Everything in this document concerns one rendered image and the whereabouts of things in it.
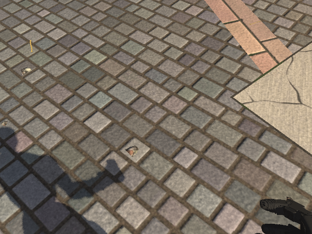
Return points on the robot right hand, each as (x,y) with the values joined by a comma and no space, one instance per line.
(291,210)

